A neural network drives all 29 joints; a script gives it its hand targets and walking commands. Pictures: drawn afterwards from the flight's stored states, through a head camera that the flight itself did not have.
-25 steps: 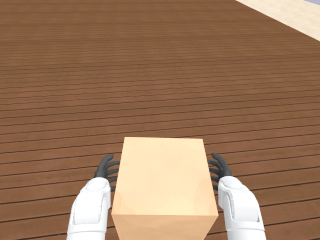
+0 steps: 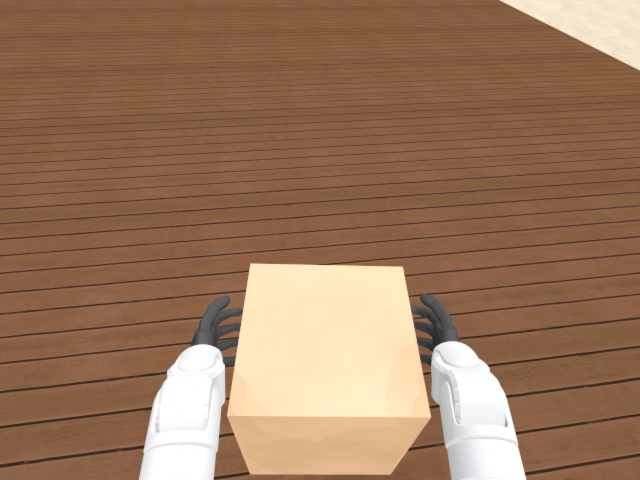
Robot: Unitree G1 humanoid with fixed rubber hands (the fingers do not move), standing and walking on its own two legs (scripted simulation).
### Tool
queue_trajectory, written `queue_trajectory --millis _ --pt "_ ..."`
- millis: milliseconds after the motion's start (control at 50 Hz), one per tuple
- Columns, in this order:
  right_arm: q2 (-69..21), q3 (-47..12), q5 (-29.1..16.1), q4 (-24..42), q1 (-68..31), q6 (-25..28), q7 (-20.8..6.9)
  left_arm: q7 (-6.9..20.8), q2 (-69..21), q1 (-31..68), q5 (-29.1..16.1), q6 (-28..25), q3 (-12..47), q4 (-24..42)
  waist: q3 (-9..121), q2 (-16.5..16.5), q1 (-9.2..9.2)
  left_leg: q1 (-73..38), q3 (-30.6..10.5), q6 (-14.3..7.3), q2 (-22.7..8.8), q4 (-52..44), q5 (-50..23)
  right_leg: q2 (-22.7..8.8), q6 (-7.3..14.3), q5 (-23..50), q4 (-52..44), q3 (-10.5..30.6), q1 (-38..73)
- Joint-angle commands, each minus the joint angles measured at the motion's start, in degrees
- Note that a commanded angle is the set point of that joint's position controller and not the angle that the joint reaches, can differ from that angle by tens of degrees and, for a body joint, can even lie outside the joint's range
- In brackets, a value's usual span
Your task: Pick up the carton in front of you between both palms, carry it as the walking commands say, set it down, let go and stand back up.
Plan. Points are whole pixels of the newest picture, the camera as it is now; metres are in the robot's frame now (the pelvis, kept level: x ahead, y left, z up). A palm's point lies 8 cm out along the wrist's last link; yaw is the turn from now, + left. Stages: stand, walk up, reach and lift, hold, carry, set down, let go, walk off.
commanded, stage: carry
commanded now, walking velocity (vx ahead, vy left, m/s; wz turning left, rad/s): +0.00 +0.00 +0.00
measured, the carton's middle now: (323, 374) +0.30 +0.00 -0.05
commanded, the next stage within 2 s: hold in 0.02 s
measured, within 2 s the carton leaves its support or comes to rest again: neither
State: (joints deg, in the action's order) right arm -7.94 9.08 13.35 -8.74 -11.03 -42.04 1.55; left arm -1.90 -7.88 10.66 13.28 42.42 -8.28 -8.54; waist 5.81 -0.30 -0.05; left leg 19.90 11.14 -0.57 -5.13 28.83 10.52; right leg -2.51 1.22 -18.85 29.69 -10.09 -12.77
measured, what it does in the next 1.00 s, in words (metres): shifts its weight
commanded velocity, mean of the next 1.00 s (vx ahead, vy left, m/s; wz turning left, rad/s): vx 0.00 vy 0.00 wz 0.00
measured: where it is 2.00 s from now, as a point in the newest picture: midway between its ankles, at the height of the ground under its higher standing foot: outside the picture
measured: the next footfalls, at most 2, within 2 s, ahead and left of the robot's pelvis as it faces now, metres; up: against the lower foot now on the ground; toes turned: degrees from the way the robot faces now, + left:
none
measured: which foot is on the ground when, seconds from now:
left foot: down 0.00-1.00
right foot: down 0.00-1.00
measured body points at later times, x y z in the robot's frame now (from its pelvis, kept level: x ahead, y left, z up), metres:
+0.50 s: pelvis -0.04 +0.02 +0.01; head -0.08 +0.04 +0.45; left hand +0.27 +0.14 +0.04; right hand +0.24 -0.16 +0.04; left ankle +0.05 +0.13 -0.73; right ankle -0.03 -0.09 -0.73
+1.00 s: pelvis -0.06 +0.04 -0.04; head +0.05 +0.05 +0.40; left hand +0.34 +0.14 -0.07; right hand +0.30 -0.16 -0.06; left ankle +0.05 +0.13 -0.73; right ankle -0.03 -0.09 -0.73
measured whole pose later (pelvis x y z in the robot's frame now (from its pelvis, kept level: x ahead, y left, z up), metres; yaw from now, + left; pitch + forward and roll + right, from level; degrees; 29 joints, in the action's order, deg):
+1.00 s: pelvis -0.06 +0.04 -0.04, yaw -8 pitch +7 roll +0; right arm -10.6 34.1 28.1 -37.2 -39.9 -20.0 -1.5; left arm 1.9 -9.1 39.2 27.6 21.6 -31.0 -36.3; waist -8.2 -2.0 -0.1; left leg 38.6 -1.1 -1.4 2.3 45.4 13.5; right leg 2.2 -1.0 -19.5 47.7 4.3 -35.0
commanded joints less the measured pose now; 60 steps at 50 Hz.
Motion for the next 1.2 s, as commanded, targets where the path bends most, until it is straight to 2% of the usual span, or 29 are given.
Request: queue_trajectory --millis 0,20,40,60,80,120,140,160,200,260,320,460,520,580,620,680,720,780,840,900,980,1080,1140,1180 --pt "-51.0 -31.3 -14.1 3.8 -24.1 1.9 -13.0 13.1 -51.1 25.7 -14.6 -2.4 31.6 5.1 12.3 0.3 -0.02 -8.9 -6.2 -0.2 -5.2 -2.6 -10.3 -6.9 0.4 12.1 -5.7 6.3 -0.4" --pt "-52.8 -30.0 -13.8 2.5 -18.8 2.1 -13.2 13.3 -51.7 20.0 -14.9 -2.1 30.7 7.0 5.8 -3.9 -0.06 -25.0 -14.7 -1.2 10.1 -3.5 -22.7 5.2 0.6 30.0 -10.0 15.6 -0.6" --pt "-51.7 -29.7 -13.1 5.0 -20.4 3.4 -12.8 13.1 -50.7 21.6 -13.8 -2.9 30.4 8.6 9.4 -4.0 1.4 -29.5 -16.0 -1.4 9.3 -3.5 -26.5 4.8 0.8 34.4 -9.4 17.2 0.6" --pt "-50.0 -28.4 -11.7 4.3 -18.6 3.5 -12.7 13.0 -50.2 20.9 -13.2 -2.9 30.0 8.9 9.8 0.4 0.63 -26.0 -15.8 -0.6 9.6 -5.2 -24.0 5.1 1.2 31.6 -9.4 17.4 6.5" --pt "-50.0 -27.3 -10.5 2.3 -18.2 3.7 -12.2 13.3 -49.1 23.1 -13.5 -3.0 30.7 9.1 7.6 -2.3 0.92 -23.0 -15.8 -0.2 9.5 -5.5 -23.1 5.8 1.4 28.5 -10.3 16.9 8.1" --pt "-49.9 -27.9 -11.3 2.9 -20.4 4.2 -11.8 13.0 -49.5 22.9 -13.7 -3.5 31.3 7.8 8.6 -1.4 1.18 -26.9 -15.8 0.1 10.6 -5.5 -23.1 5.6 0.3 31.1 -10.7 17.6 7.4" --pt "-49.7 -27.4 -10.9 2.0 -18.6 4.5 -11.4 13.2 -48.2 22.9 -13.6 -3.6 30.8 8.4 7.6 -2.4 0.92 -23.1 -15.7 0.2 10.5 -5.9 -21.0 6.0 0.6 28.4 -11.4 17.1 11.2" --pt "-49.4 -27.8 -10.8 2.8 -20.2 4.5 -11.6 13.2 -48.7 23.2 -13.2 -3.7 30.7 8.1 7.1 -1.5 0.47 -21.8 -15.3 0.2 11.1 -6.5 -17.9 5.7 0.2 27.9 -11.1 17.0 11.6" --pt "-50.3 -28.5 -11.8 2.6 -22.5 4.3 -12.2 13.0 -49.5 23.1 -12.6 -3.8 29.9 6.1 7.1 -1.0 0.12 -23.2 -15.3 -0.1 11.3 -7.2 -15.6 5.5 -0.6 26.4 -11.1 16.7 10.2" --pt "-50.8 -29.1 -12.5 1.3 -25.2 4.0 -13.5 12.8 -50.2 22.8 -11.0 -3.7 27.4 3.3 4.7 -1.5 -1.22 -23.5 -15.3 -0.9 11.1 -7.8 -10.5 5.4 -0.8 19.4 -12.0 16.7 7.1" --pt "-51.4 -28.3 -12.2 -0.7 -26.8 3.9 -14.6 13.3 -51.2 24.2 -10.4 -3.6 26.3 1.4 3.1 -1.3 -1.32 -24.8 -15.2 -1.1 10.5 -8.0 -7.5 5.3 -0.3 13.3 -12.9 16.7 3.6" --pt "-53.1 -25.1 -11.0 -5.4 -29.5 4.5 -15.9 15.5 -53.7 29.9 -11.1 -3.4 26.7 -0.5 1.8 -0.8 0.29 -27.8 -14.9 -0.2 9.9 -7.9 -1.0 5.2 1.8 3.0 -14.4 16.3 -2.7" --pt "-52.4 -21.2 -9.0 -9.7 -35.2 5.6 -16.8 16.3 -55.3 36.6 -10.8 -3.7 24.7 -4.2 0.7 -0.6 1.0 -26.7 -15.0 0.3 9.6 -7.8 6.5 5.4 3.3 -4.1 -13.5 15.5 -4.6" --pt "-52.3 -15.4 -5.8 -16.9 -43.2 8.0 -18.2 16.9 -57.3 44.4 -9.3 -5.2 20.4 -11.9 0.4 0.2 1.22 -24.6 -17.9 0.6 8.6 -8.2 15.4 5.5 4.0 -7.9 -10.1 14.9 -4.8" --pt "-51.3 -10.5 -3.0 -22.1 -49.0 9.7 -18.7 16.6 -58.1 48.8 -7.1 -6.5 16.0 -18.7 0.3 2.2 1.39 -21.2 -18.9 0.6 7.8 -8.7 19.5 5.9 3.6 -7.8 -7.3 14.5 -4.0" --pt "-47.5 -1.5 2.2 -29.1 -53.3 11.3 -17.8 14.5 -53.9 52.2 -1.7 -7.9 6.3 -26.5 -3.4 3.7 1.33 -16.3 -19.5 0.0 6.8 -7.5 23.0 6.6 3.1 -7.0 -2.9 14.2 -5.6" --pt "-43.9 4.2 5.5 -31.4 -54.6 11.9 -16.3 12.6 -49.0 53.0 2.4 -9.1 -0.3 -29.4 -4.6 3.3 0.72 -13.7 -19.2 -0.4 6.9 -6.2 23.5 7.1 2.4 -7.1 -1.2 13.8 -6.6" --pt "-38.3 10.3 9.7 -32.9 -54.5 13.3 -13.6 10.7 -40.3 52.3 8.3 -11.6 -9.0 -31.4 -4.7 -0.3 -0.63 -10.7 -18.0 -0.5 8.1 -2.1 19.6 7.4 1.7 -7.4 0.2 13.6 -11.3" --pt "-33.3 13.5 12.0 -33.2 -52.8 16.3 -11.5 9.9 -32.4 50.7 11.5 -15.0 -13.4 -31.7 -2.0 -1.9 -1.05 -7.1 -16.5 -0.7 9.1 2.7 15.4 7.6 1.4 -7.5 3.2 13.2 -19.1" --pt "-32.4 12.6 11.3 -32.9 -51.8 20.8 -10.5 10.0 -30.0 50.9 11.0 -19.6 -11.7 -30.8 2.5 -0.9 -0.7 -1.8 -15.1 -0.5 10.1 8.3 9.7 8.3 1.1 -4.9 7.7 12.7 -26.0" --pt "-38.2 6.2 7.1 -31.4 -53.2 27.7 -10.1 10.7 -35.3 53.8 6.9 -27.0 -3.3 -30.2 12.7 0.5 -0.16 3.8 -14.9 0.0 11.1 15.8 -0.1 9.7 -0.1 0.6 13.8 12.7 -32.2" --pt "-48.1 -8.3 -0.2 -27.3 -57.8 34.6 -10.0 11.9 -44.5 59.4 -0.4 -34.2 11.7 -26.7 39.1 1.5 0.46 3.8 -15.3 0.3 11.9 27.3 -14.7 11.7 -1.9 10.2 23.7 12.4 -38.8" --pt "-50.8 -17.5 -5.4 -22.1 -59.6 35.5 -9.0 12.2 -46.7 60.6 -4.4 -34.9 19.9 -22.2 56.8 2.3 -0.04 3.1 -14.9 0.9 12.1 33.5 -23.6 12.2 -3.1 16.5 29.0 11.9 -41.6" --pt "-51.3 -21.0 -7.5 -20.0 -59.2 34.9 -8.4 12.2 -46.6 59.5 -5.8 -34.2 22.3 -20.8 62.0 2.4 -0.71 4.9 -14.6 1.1 12.4 36.2 -25.8 12.4 -3.6 17.8 31.4 11.6 -44.8"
